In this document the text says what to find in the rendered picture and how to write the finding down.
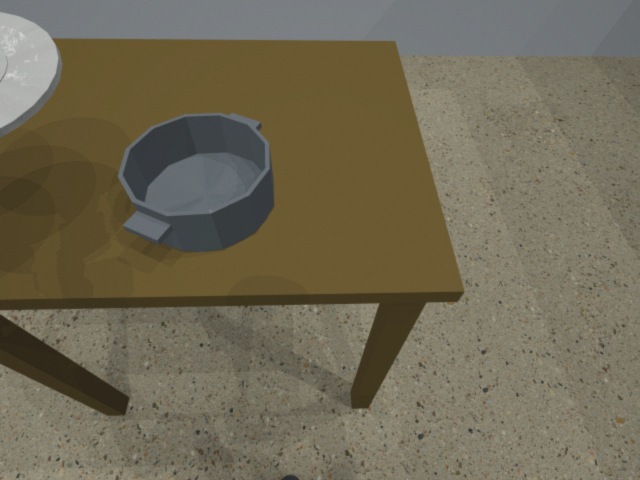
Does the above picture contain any table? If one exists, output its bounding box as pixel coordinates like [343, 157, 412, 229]
[0, 38, 465, 416]

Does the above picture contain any pot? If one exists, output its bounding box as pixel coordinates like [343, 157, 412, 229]
[118, 113, 274, 252]

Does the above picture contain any lid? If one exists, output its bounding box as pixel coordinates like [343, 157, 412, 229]
[0, 12, 62, 138]

